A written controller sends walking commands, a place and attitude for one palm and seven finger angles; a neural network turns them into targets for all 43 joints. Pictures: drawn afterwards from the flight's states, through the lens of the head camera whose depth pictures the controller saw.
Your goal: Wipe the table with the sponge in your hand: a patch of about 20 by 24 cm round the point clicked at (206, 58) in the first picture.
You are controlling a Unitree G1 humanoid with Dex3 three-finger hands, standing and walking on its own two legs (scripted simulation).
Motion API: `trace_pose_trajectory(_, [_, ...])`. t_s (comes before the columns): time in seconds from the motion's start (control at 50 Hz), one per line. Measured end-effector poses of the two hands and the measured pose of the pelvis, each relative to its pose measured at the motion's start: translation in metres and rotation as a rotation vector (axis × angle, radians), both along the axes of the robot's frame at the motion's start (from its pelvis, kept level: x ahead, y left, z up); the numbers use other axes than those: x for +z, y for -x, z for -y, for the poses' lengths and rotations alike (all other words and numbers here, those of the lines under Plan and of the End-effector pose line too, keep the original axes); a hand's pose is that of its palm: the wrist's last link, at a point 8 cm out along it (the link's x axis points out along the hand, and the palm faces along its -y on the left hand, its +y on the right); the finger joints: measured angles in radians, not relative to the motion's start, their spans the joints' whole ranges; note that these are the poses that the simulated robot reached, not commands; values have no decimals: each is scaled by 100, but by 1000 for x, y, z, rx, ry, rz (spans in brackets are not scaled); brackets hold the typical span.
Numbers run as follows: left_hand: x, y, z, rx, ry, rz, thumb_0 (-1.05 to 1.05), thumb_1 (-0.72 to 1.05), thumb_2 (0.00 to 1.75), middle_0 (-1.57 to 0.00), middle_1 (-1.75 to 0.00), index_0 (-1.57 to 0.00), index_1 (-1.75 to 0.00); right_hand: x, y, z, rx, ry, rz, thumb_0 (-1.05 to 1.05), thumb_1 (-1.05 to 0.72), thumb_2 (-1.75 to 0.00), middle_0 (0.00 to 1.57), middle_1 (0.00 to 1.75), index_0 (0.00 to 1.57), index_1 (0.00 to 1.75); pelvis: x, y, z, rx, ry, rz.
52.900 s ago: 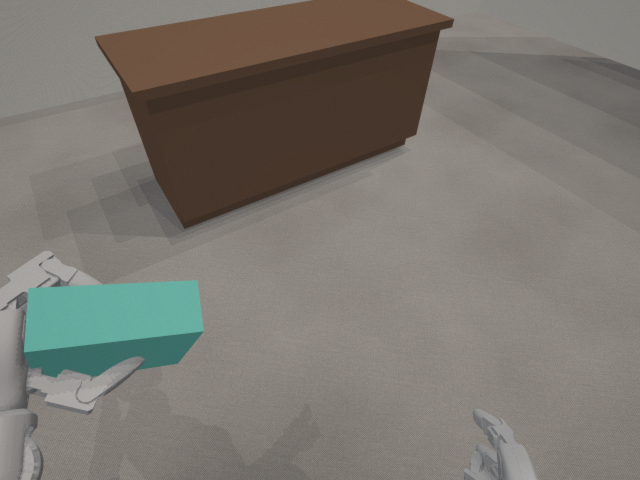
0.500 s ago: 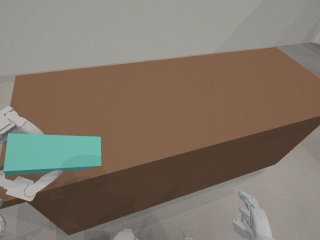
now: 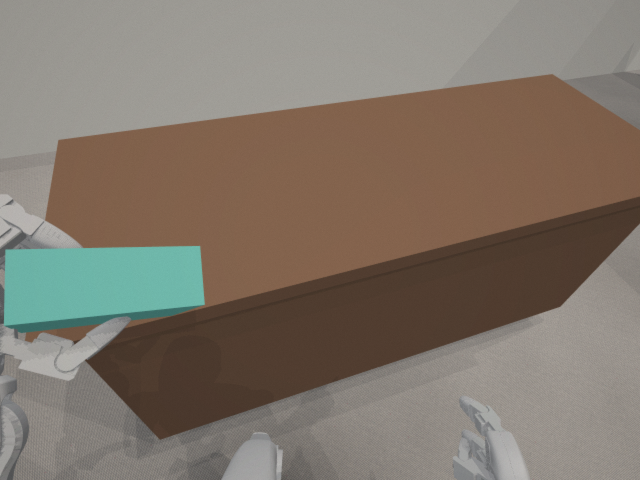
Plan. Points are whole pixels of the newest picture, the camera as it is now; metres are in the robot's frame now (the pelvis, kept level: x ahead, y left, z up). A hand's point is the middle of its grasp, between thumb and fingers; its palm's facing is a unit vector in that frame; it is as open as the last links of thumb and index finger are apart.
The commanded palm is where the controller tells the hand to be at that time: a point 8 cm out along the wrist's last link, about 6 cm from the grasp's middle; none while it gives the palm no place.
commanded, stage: step back with the hand held close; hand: left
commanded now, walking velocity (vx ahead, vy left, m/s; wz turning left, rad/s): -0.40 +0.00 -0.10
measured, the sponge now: (136, 288) +0.24 +0.20 +0.18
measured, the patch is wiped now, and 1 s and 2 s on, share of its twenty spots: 1.00 1.00 1.00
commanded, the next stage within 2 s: stop stepping back and stand still in 0.12 s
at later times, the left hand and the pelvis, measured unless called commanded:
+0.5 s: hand out of the picture +0.09 +0.23 +0.20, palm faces +0.31 -0.88 -0.36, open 9.6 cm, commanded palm +0.04 +0.28 +0.21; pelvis -0.14 +0.01 +0.02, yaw -4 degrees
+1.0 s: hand out of the picture +0.00 +0.22 +0.19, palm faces +0.34 -0.86 -0.37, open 9.6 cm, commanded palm -0.05 +0.26 +0.21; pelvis -0.23 -0.01 +0.01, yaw -4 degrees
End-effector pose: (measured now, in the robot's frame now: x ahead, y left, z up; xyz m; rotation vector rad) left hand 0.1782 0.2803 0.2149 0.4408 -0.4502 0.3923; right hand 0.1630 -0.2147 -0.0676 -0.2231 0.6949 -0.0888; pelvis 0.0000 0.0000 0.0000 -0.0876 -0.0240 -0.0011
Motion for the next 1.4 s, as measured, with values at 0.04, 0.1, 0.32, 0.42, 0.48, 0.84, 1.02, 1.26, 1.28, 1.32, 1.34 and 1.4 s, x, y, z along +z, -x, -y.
trace_pose_trajectory(0.04, [-1,7,11,-60,39,-22,-2,-51,106,-79,-141,-81,-141,4,15,2,-19,-2,-42,1,-90,-90,20,30,20,30,8,8,0,3,-22,3])
trace_pose_trajectory(0.1, [-3,18,18,-124,59,-72,-2,-51,106,-79,-141,-81,-141,21,34,3,-54,18,-70,1,-90,-90,20,30,20,30,21,19,0,-24,-63,-20])
trace_pose_trajectory(0.32, [-7,66,-13,-128,-24,-99,-2,-51,106,-79,-141,-81,-141,53,99,16,-136,88,55,1,-90,-90,20,30,20,30,19,101,-19,-78,-109,-51])
trace_pose_trajectory(0.42, [-5,103,-2,-136,26,-120,-2,-51,106,-79,-141,-81,-141,51,154,17,-152,48,39,1,-90,-90,20,30,20,30,25,125,-16,-83,-80,-33])
trace_pose_trajectory(0.48, [-4,122,4,-126,18,-127,-2,-51,106,-79,-141,-81,-141,37,182,20,-150,34,-4,1,-90,-90,20,30,20,30,24,138,-11,-78,-69,-35])
trace_pose_trajectory(0.84, [-11,197,11,-125,9,-78,-2,-51,106,-79,-141,-82,-141,26,263,41,-197,61,27,1,-90,-90,20,30,20,30,9,219,1,-91,-113,-51])
trace_pose_trajectory(1.02, [-12,222,16,-63,4,-150,-2,-51,106,-79,-141,-81,-141,6,286,35,-133,-13,10,1,-90,-90,20,30,20,30,13,234,9,-57,-85,4])
trace_pose_trajectory(1.26, [-10,253,16,-90,34,-135,-2,-51,106,-79,-141,-82,-141,21,297,36,-138,59,-18,1,-90,-90,20,30,20,30,18,259,3,-42,-90,-34])
trace_pose_trajectory(1.28, [-9,252,14,-77,26,-145,-2,-51,106,-80,-141,-82,-141,23,295,35,-146,51,0,1,-90,-90,20,30,20,30,20,259,2,-48,-97,-27])
trace_pose_trajectory(1.32, [-6,249,9,-50,11,-165,-2,-51,106,-80,-141,-82,-141,26,293,31,-155,22,31,1,-90,-90,20,30,20,30,23,257,2,-50,-105,-18])
trace_pose_trajectory(1.34, [-5,247,8,-38,8,-172,-2,-51,106,-80,-141,-82,-141,27,292,29,-154,7,40,1,-90,-90,20,30,20,30,25,256,3,-49,-106,-16])
trace_pose_trajectory(1.4, [-5,243,6,-8,13,-187,-2,-51,106,-79,-141,-81,-141,23,288,25,-125,-19,41,1,-90,-90,20,30,20,30,26,251,7,-41,-99,-10])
